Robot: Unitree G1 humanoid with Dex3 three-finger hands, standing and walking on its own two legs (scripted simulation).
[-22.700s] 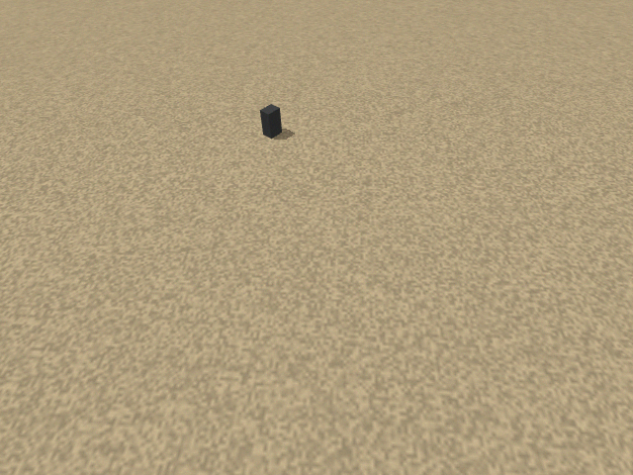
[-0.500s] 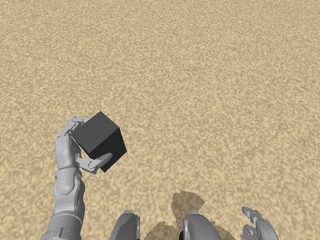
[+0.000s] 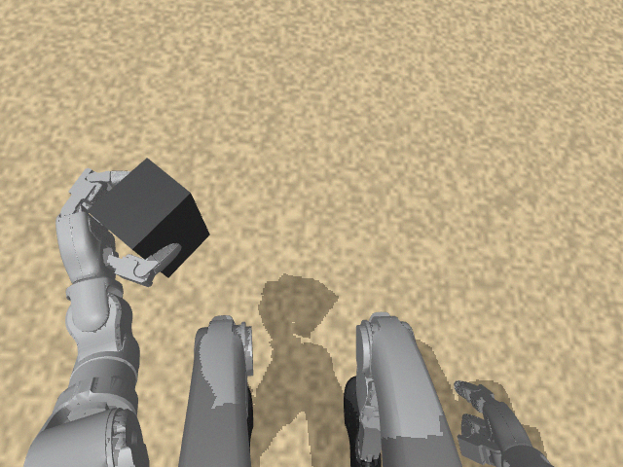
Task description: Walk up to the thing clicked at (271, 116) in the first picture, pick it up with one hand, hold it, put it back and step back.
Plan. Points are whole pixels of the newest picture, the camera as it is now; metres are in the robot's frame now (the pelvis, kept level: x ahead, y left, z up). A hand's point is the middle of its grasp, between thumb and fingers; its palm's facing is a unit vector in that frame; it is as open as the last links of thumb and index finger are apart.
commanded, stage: crouch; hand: left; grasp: from the side
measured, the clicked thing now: (158, 224) +0.42 +0.21 -0.07
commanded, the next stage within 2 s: lower in 1.08 s
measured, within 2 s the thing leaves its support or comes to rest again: neither
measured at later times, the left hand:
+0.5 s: hand (163, 251) +0.42 +0.24 -0.19, palm faces +0.26 -0.97 -0.01, open 11.2 cm
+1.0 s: hand (170, 259) +0.42 +0.25 -0.26, palm faces +0.26 -0.97 +0.00, open 11.2 cm
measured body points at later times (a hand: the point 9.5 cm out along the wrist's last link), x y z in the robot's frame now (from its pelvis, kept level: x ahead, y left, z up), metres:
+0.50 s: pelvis -0.03 +0.00 -0.14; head +0.18 +0.06 +0.26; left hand +0.40 +0.29 -0.19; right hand +0.07 -0.27 -0.25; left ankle +0.07 +0.14 -0.44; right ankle +0.07 -0.13 -0.44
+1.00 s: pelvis -0.02 +0.01 -0.17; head +0.20 +0.09 +0.21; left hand +0.40 +0.30 -0.26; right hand +0.08 -0.27 -0.27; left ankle +0.07 +0.14 -0.44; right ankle +0.07 -0.13 -0.44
